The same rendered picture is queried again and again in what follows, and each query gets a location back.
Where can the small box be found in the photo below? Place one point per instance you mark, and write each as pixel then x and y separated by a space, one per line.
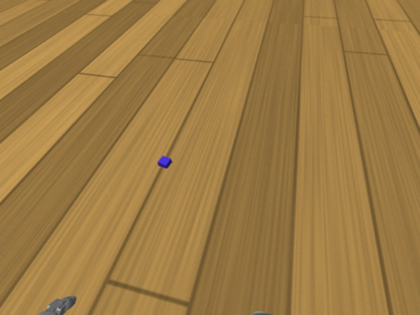
pixel 164 162

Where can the left robot hand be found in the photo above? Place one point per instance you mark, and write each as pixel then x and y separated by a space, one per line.
pixel 59 306

